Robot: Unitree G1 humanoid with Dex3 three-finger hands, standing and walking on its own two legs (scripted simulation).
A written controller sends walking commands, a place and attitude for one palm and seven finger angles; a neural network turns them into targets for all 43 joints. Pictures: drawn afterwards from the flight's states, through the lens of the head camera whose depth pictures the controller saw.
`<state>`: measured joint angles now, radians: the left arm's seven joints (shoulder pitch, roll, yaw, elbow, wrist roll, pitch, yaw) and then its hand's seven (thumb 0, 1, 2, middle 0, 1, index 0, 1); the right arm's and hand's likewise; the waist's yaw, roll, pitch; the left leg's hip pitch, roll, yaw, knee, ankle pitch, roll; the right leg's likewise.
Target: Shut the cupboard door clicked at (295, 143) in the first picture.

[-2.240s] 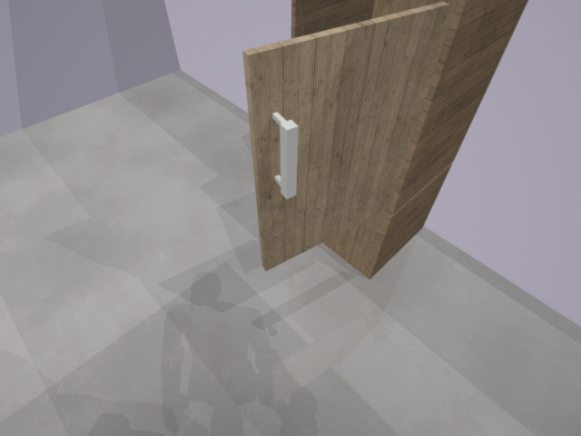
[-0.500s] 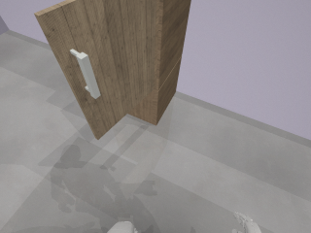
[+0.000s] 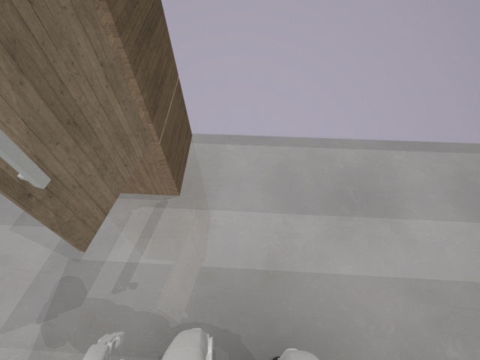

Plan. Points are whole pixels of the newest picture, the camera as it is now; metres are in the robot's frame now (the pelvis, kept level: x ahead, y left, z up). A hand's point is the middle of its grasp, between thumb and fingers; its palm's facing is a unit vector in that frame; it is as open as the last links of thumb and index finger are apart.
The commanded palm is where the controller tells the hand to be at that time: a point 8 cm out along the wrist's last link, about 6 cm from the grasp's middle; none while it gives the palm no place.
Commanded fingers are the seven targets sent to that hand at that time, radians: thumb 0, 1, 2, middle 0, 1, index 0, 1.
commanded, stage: walk to a spot facing it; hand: left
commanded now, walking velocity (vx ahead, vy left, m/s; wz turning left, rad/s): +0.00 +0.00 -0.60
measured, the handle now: (6, 155) +0.42 +0.44 +0.07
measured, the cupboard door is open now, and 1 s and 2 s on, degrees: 78 78 78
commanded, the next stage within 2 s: turn to face it in 1.66 s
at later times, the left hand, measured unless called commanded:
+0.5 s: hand (160, 331) +0.17 +0.17 -0.15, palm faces -0.32 -0.93 -0.18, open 7.4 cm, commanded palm none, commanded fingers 0.00 0.90 0.90 -0.20 -0.30 -0.20 -0.30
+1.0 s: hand (200, 263) +0.31 +0.12 -0.18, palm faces -0.52 -0.84 -0.16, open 7.4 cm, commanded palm none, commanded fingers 0.00 0.90 0.90 -0.20 -0.30 -0.20 -0.30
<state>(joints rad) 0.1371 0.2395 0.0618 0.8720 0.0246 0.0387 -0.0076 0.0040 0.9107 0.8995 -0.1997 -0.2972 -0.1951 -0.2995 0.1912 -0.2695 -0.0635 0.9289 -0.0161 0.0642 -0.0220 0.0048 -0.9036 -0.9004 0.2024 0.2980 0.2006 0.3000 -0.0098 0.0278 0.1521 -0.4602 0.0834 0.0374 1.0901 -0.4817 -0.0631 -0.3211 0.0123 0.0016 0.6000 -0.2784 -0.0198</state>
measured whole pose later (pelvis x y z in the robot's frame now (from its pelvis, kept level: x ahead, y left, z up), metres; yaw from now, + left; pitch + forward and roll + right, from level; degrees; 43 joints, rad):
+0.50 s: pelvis +0.02 +0.01 +0.01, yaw -18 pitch +2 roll -2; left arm 0.15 0.23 0.07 0.90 0.03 0.07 -0.06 0.01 0.91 0.90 -0.20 -0.30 -0.19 -0.30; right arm 0.29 -0.20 -0.03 0.91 -0.04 -0.01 -0.02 0.00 -0.90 -0.90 0.21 0.30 0.20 0.30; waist -0.02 0.01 0.08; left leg -0.21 0.14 0.19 0.51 -0.32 -0.03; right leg -0.36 -0.03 -0.08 0.73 -0.45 0.02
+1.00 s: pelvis +0.18 -0.04 +0.00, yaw -35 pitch +1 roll -1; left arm 0.24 0.24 0.09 1.01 0.03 0.02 -0.05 0.01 0.91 0.90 -0.20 -0.30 -0.19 -0.30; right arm 0.24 -0.18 -0.03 0.89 -0.04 -0.08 -0.01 0.00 -0.90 -0.90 0.20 0.30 0.20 0.30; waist 0.01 -0.06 0.08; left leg -0.31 0.08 0.16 0.58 -0.28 0.02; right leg -0.45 -0.02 0.00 1.22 -0.35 -0.02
